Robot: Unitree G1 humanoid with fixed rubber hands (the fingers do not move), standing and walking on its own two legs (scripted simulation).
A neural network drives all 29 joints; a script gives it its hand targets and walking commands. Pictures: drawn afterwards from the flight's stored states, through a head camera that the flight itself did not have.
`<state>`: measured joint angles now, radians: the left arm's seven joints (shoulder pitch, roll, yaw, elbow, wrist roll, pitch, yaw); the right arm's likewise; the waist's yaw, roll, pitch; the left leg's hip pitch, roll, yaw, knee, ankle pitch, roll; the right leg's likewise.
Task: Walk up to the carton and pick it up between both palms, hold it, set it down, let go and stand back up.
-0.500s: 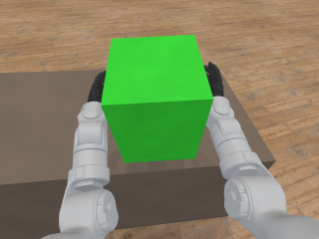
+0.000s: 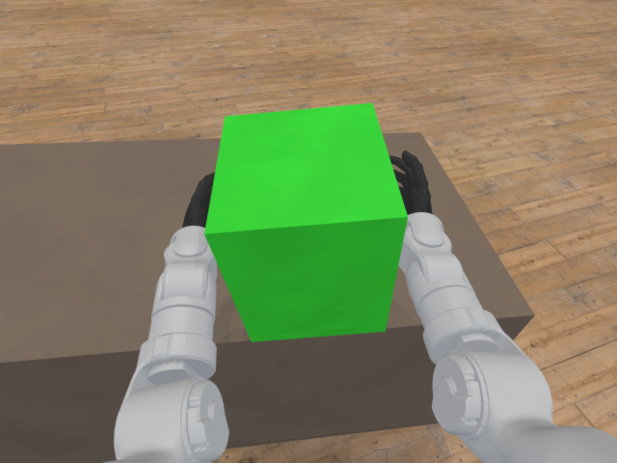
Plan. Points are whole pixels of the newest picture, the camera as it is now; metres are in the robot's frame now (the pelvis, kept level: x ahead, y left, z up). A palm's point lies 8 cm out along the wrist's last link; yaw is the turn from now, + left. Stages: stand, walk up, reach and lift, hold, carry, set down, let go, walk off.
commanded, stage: set down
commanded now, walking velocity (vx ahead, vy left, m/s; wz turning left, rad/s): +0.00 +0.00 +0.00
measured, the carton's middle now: (308, 228) +0.39 +0.01 +0.10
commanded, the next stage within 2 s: none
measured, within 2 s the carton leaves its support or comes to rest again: neither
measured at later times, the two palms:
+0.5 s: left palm (202, 234) +0.41 +0.16 +0.08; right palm (397, 211) +0.42 -0.13 +0.11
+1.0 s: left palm (206, 230) +0.43 +0.16 +0.07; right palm (395, 212) +0.43 -0.13 +0.10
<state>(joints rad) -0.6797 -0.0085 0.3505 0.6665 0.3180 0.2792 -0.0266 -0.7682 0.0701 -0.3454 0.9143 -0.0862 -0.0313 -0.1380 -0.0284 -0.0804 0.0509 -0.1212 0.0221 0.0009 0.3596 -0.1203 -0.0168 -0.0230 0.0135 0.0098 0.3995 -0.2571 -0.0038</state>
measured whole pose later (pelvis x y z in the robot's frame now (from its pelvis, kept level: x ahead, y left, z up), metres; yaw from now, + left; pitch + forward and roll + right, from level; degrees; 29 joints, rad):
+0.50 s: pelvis +0.02 +0.00 +0.00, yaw +0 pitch +1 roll +0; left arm -0.68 -0.01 0.37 0.77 0.32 0.14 -0.01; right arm -0.77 0.09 -0.40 0.94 -0.15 -0.11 -0.12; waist 0.00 -0.08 0.01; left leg -0.24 0.02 0.00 0.36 -0.13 -0.02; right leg -0.14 0.01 0.01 0.40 -0.27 0.00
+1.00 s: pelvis +0.03 +0.00 +0.00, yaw +0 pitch +7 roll +0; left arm -0.70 -0.01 0.42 0.87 0.32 0.00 -0.01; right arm -0.75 0.11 -0.49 0.96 -0.26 -0.21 -0.11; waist -0.01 -0.07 -0.09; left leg -0.35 0.02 0.01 0.36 -0.13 -0.02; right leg -0.26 0.01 0.01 0.40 -0.26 -0.01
